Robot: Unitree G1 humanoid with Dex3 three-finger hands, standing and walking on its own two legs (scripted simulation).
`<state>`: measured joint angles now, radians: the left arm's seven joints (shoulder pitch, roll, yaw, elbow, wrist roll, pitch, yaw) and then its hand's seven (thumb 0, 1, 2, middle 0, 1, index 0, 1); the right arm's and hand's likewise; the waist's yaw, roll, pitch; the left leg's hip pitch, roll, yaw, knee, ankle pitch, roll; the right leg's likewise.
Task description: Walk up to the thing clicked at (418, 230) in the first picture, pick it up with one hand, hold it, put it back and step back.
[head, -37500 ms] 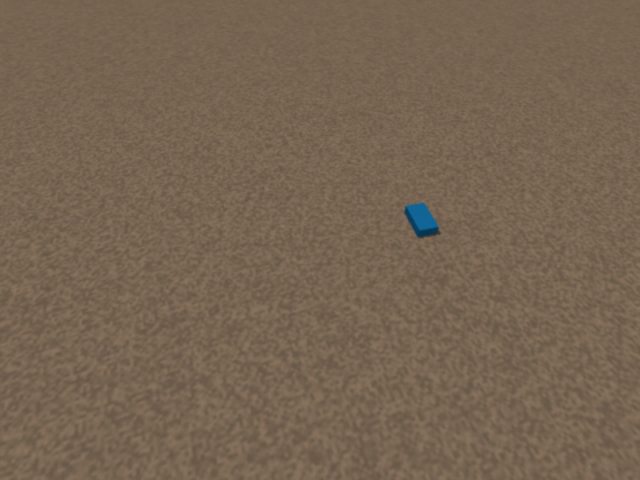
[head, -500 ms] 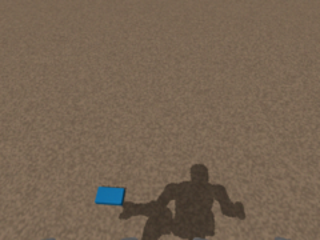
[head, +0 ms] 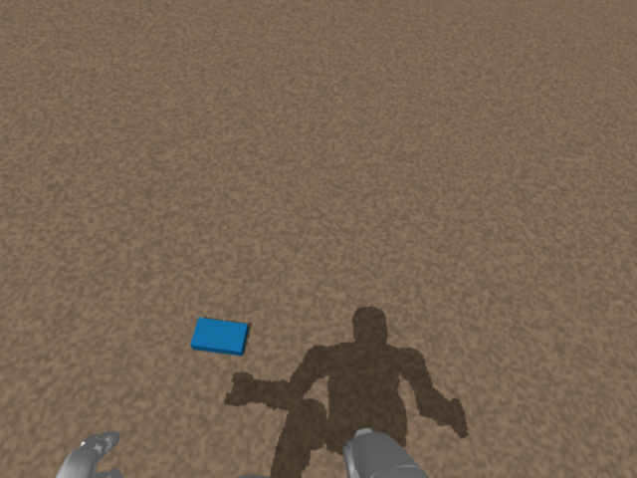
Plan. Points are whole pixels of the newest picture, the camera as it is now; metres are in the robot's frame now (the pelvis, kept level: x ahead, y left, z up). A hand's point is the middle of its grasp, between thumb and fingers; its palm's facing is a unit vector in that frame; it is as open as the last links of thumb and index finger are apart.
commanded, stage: step back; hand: left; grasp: from above
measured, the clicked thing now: (220, 336) +0.53 +0.27 -0.75
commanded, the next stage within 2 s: none
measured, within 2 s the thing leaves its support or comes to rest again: neither
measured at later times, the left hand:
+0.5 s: hand out of the picture +0.02 +0.26 -0.14, palm faces -0.07 -0.91 -0.40, open 7.4 cm
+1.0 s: hand out of the picture -0.17 +0.28 -0.16, palm faces -0.15 -0.91 -0.39, open 7.4 cm
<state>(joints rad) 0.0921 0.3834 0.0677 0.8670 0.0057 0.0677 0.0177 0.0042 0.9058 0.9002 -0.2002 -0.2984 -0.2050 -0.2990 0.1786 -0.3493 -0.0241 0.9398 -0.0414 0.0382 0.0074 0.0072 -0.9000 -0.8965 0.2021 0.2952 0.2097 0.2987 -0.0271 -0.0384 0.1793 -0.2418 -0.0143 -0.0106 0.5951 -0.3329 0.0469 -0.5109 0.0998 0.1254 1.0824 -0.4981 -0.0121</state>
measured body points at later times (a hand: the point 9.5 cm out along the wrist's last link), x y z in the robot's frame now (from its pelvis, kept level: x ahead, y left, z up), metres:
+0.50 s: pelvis -0.12 +0.01 +0.00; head -0.06 +0.00 +0.44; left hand +0.03 +0.31 -0.11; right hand -0.03 -0.31 -0.13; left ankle -0.15 +0.14 -0.69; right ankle -0.08 -0.12 -0.73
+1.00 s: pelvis -0.28 +0.01 -0.02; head -0.23 +0.01 +0.43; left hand -0.16 +0.32 -0.14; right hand -0.19 -0.32 -0.12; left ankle -0.15 +0.13 -0.73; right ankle -0.33 -0.12 -0.74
